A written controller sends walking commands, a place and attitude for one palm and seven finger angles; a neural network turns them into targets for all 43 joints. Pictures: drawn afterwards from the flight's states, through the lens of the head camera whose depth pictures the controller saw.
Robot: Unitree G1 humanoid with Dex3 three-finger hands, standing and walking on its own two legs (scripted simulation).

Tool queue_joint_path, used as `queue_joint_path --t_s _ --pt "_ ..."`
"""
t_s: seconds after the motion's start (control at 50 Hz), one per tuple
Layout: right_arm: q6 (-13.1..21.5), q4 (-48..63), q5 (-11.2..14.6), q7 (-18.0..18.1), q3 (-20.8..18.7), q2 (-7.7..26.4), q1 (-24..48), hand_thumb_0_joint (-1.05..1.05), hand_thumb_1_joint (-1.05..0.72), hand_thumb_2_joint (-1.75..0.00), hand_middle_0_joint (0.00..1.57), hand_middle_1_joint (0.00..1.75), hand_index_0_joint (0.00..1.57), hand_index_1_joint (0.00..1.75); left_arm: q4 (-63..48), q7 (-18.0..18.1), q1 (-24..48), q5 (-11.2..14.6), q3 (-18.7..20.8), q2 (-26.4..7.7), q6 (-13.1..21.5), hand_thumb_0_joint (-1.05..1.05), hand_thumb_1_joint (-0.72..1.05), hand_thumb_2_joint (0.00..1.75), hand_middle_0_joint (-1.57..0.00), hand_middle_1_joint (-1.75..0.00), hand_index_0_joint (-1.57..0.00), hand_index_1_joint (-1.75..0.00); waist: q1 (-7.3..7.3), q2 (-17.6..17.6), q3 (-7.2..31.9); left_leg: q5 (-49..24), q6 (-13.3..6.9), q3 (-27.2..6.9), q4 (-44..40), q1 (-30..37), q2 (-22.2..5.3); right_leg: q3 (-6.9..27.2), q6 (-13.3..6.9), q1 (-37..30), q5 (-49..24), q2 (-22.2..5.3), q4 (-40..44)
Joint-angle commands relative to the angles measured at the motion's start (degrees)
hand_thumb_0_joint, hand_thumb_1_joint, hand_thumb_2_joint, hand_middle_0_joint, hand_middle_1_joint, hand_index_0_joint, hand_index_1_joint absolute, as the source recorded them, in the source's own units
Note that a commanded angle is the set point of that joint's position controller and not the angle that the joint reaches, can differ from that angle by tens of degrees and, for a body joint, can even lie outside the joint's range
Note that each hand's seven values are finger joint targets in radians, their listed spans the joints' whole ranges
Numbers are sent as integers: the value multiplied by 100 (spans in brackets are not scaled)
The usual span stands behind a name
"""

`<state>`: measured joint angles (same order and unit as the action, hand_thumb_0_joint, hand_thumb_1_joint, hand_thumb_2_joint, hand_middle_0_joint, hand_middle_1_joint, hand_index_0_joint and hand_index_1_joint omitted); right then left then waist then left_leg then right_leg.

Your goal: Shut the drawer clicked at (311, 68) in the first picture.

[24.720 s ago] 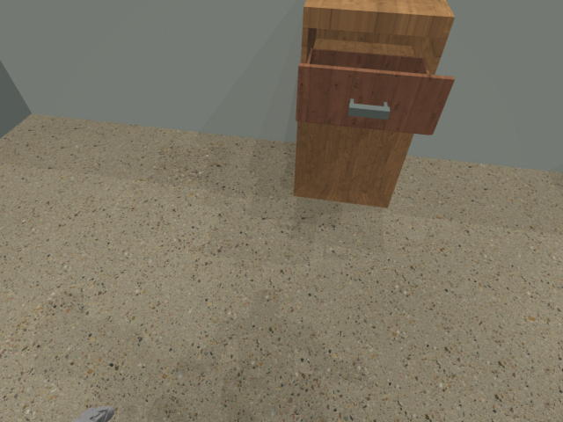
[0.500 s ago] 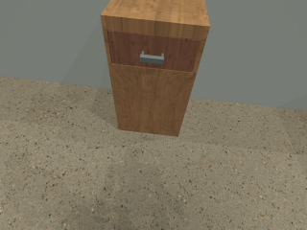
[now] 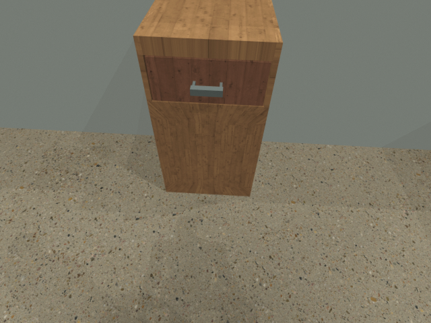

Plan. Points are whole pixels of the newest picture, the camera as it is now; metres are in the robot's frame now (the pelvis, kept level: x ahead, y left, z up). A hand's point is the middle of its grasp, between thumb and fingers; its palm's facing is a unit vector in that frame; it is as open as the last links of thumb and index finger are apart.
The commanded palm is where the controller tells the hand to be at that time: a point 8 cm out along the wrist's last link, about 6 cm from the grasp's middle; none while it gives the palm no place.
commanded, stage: let the arm hang, fingers relaxed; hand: left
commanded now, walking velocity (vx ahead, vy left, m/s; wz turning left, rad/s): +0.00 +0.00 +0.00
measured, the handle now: (207, 87) +0.87 +0.07 -0.05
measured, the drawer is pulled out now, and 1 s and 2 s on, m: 0.00 0.00 0.00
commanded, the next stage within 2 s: look to check the result in 0.08 s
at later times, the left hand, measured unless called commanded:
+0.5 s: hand out of the picture +0.05 +0.19 -0.17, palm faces +0.01 -0.97 -0.24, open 7.4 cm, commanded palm none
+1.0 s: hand out of the picture +0.09 +0.20 -0.16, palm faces +0.00 -0.96 -0.29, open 7.4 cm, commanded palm none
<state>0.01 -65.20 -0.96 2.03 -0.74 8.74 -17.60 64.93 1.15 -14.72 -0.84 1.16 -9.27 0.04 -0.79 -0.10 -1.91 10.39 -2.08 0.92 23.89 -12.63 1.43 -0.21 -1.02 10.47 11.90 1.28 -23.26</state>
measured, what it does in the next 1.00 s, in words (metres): stands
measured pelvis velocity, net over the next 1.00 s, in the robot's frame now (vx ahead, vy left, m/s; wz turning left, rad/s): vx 0.03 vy -0.02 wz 0.00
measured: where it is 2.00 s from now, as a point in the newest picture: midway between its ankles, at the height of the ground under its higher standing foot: outside the picture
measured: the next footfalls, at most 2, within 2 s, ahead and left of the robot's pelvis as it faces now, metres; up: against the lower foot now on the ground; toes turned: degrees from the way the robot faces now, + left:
none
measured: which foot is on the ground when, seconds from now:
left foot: down 0.00-1.00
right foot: down 0.00-1.00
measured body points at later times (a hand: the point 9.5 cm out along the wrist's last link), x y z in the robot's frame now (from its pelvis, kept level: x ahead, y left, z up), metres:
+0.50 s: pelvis +0.02 -0.01 +0.00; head +0.03 -0.01 +0.45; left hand +0.05 +0.24 -0.15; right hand +0.05 -0.25 -0.15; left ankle +0.03 +0.10 -0.74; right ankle +0.01 -0.11 -0.74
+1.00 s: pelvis +0.03 -0.02 +0.00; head +0.04 -0.02 +0.45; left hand +0.09 +0.25 -0.14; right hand +0.08 -0.30 -0.14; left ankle +0.03 +0.10 -0.74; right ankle +0.01 -0.11 -0.74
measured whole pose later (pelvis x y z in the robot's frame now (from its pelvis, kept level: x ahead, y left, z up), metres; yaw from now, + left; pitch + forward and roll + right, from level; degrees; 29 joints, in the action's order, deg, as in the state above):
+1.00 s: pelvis +0.03 -0.02 +0.00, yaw +0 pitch -1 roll +0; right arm 0.6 -65.1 -0.7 1.6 -0.8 15.9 -8.6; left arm 65.0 0.5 -8.2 -0.6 1.4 -15.5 1.2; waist -0.8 -0.4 -2.3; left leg 10.8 -0.2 0.4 19.4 -7.5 0.1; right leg -0.4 -2.6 5.2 12.0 2.7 -18.3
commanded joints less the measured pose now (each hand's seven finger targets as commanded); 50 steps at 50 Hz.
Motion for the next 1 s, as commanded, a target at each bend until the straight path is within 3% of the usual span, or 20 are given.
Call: queue_joint_path --t_s 0.0,0.2,0.34,0.56,0.98 --pt "113 186 -6 64 -132 685 -151 0 -90 -90 20 30 20 30 -115 62 -248 31 110 -677 101 0 90 90 -20 -30 -20 -30 66 -130 -151 112 -121 -797 -626 -37 -733 504 -202 108 74 -584 449" --pt "127 171 3 75 -148 819 15 0 -90 -90 20 30 20 30 -81 62 -85 26 110 -761 128 0 90 90 -20 -30 -20 -30 28 -103 -145 -300 -111 -753 -583 216 -754 538 -196 105 -175 -607 504" --pt "143 200 10 64 -167 1003 243 0 -90 -90 20 30 20 30 -105 48 54 29 124 -937 157 0 90 90 -20 -30 -20 -30 28 40 -33 -589 -102 -710 -537 415 -755 554 -186 41 -419 -658 562" --pt "152 245 16 47 -193 1309 602 0 -90 -90 20 30 20 30 -175 31 322 30 159 -1241 198 0 90 90 -20 -30 -20 -30 27 -8 117 -920 -64 -664 -536 623 -778 597 -192 -110 -845 -700 617" --pt "138 258 5 20 -191 1677 907 0 -90 -90 20 30 20 30 -250 8 722 56 199 -1642 226 0 90 90 -20 -30 -20 -30 15 26 228 -1000 20 -614 -601 766 -806 645 -160 -379 -1251 -778 798"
